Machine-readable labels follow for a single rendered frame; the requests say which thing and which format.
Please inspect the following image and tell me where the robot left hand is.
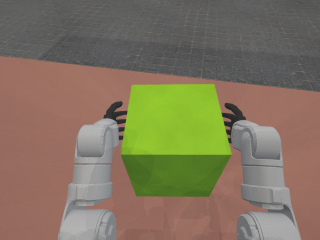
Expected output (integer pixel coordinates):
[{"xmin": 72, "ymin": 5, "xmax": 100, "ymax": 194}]
[{"xmin": 103, "ymin": 101, "xmax": 128, "ymax": 140}]

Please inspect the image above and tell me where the robot right forearm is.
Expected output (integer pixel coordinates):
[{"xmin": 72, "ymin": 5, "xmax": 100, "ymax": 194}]
[{"xmin": 231, "ymin": 120, "xmax": 301, "ymax": 240}]

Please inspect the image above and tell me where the robot right upper arm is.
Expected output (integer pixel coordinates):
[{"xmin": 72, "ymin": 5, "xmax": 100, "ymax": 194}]
[{"xmin": 236, "ymin": 211, "xmax": 301, "ymax": 240}]

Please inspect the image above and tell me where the robot left upper arm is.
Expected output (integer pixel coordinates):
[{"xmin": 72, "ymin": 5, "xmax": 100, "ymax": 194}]
[{"xmin": 58, "ymin": 208, "xmax": 117, "ymax": 240}]

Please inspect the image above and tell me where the robot left forearm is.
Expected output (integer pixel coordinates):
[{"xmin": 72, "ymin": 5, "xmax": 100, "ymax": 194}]
[{"xmin": 57, "ymin": 118, "xmax": 119, "ymax": 240}]

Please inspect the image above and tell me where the robot right hand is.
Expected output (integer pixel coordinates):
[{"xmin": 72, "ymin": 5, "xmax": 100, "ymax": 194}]
[{"xmin": 221, "ymin": 103, "xmax": 246, "ymax": 143}]

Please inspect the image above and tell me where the carton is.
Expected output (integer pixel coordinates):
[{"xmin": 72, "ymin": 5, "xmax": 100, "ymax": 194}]
[{"xmin": 120, "ymin": 84, "xmax": 232, "ymax": 197}]

